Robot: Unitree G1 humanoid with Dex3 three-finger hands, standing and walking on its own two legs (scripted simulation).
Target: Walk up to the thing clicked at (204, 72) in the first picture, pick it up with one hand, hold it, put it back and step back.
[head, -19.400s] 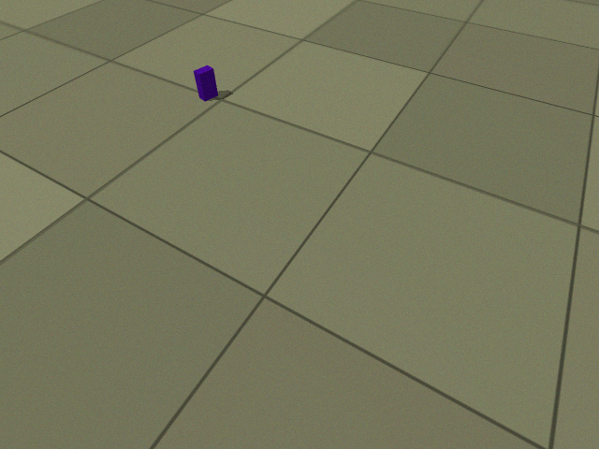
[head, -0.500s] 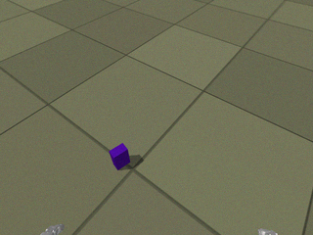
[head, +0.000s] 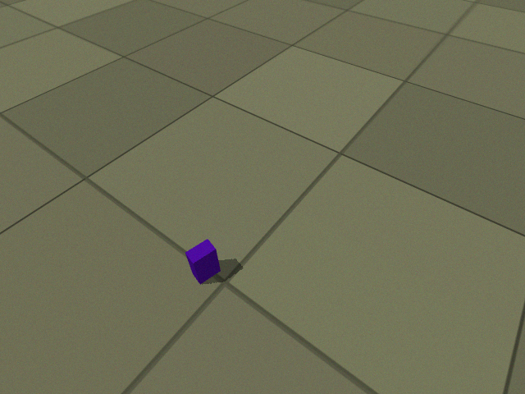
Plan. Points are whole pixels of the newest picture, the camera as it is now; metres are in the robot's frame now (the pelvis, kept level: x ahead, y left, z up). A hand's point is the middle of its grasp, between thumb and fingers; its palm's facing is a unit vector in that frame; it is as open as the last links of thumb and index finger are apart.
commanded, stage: stand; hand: left
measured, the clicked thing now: (203, 262) +0.72 +0.26 -0.69
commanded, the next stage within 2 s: walk up in 0.56 s
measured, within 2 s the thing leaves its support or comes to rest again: neither
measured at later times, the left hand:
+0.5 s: hand out of the picture +0.06 +0.25 -0.16, palm faces -0.04 -0.94 -0.33, open 7.4 cm
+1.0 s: hand out of the picture +0.08 +0.28 -0.16, palm faces -0.01 -0.94 -0.35, open 7.4 cm
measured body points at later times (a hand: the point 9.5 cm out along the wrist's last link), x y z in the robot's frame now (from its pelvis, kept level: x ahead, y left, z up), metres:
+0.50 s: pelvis +0.00 +0.00 +0.00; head +0.01 +0.00 +0.45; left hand +0.06 +0.30 -0.14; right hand +0.05 -0.30 -0.14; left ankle +0.00 +0.13 -0.75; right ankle +0.01 -0.13 -0.75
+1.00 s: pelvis +0.09 +0.01 -0.01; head +0.14 +0.02 +0.43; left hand +0.08 +0.33 -0.14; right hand +0.19 -0.31 -0.13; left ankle +0.17 +0.12 -0.73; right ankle +0.01 -0.13 -0.75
